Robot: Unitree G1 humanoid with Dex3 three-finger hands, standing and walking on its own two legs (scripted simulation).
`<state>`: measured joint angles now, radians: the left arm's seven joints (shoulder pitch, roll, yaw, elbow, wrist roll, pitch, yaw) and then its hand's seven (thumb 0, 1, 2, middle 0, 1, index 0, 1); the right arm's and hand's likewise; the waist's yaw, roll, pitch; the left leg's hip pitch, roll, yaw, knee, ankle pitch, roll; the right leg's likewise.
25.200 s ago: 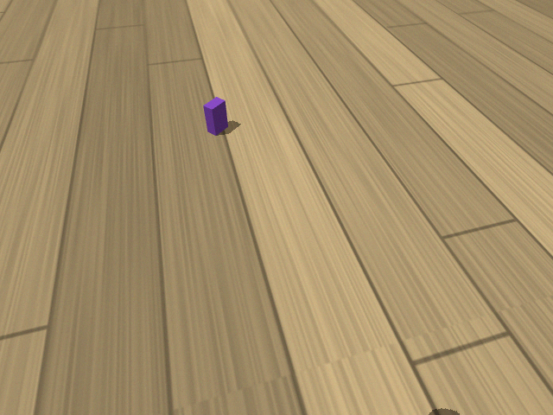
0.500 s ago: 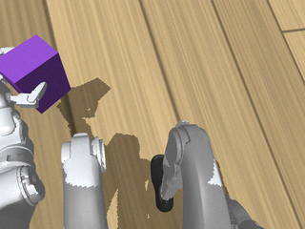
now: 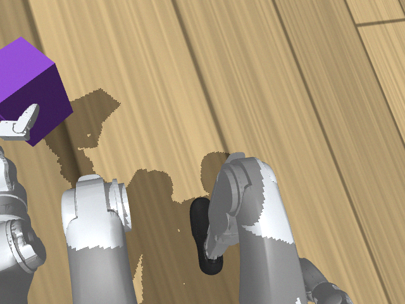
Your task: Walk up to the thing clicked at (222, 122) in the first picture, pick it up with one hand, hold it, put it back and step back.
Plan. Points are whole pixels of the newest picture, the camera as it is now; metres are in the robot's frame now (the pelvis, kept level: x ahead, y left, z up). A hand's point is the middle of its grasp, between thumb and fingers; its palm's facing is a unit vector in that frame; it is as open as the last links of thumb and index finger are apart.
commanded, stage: lower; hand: left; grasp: from the side
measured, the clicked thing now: (27, 99) +0.48 +0.26 -0.14
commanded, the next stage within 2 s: loosen in 0.84 s
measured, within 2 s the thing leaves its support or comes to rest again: rests again in 1.84 s
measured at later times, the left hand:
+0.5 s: hand (18, 109) +0.47 +0.28 -0.16, palm faces +0.40 -0.92 -0.02, open 10.8 cm
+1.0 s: hand (20, 111) +0.47 +0.28 -0.17, palm faces +0.39 -0.92 -0.03, open 10.7 cm
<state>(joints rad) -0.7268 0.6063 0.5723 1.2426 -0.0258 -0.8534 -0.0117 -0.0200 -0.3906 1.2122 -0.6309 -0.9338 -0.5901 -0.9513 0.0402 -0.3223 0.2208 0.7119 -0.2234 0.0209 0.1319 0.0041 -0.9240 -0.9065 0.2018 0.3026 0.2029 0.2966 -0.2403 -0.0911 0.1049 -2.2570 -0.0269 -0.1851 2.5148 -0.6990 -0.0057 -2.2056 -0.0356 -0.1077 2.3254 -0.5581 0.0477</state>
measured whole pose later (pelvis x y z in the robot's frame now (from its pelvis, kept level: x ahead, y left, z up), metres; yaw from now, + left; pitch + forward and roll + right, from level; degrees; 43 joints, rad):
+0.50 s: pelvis -0.01 +0.01 -0.02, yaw -3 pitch +19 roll -15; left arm -0.76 0.78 0.60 1.41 0.00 -0.97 0.04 -0.02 -0.40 1.18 -0.63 -0.93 -0.60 -0.95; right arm -0.05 -0.36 0.37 0.64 -0.30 0.02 0.15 0.00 -0.92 -0.90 0.20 0.30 0.20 0.30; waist -0.29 -0.19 0.24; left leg -2.24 -0.03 -0.26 2.60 -0.70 0.00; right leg -2.16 -0.01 -0.17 2.34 -0.54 0.06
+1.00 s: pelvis -0.01 +0.01 -0.02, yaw -5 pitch +16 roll -17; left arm -0.79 0.87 0.55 1.54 0.00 -1.04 0.08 -0.02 -0.39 1.20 -0.63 -0.94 -0.59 -0.95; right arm -0.10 -0.37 0.47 0.59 -0.33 0.04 0.14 0.00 -0.90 -0.90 0.20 0.30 0.20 0.30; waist -0.30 -0.23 0.28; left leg -2.22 -0.02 -0.30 2.61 -0.70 0.02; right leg -2.11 0.01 -0.20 2.32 -0.52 0.07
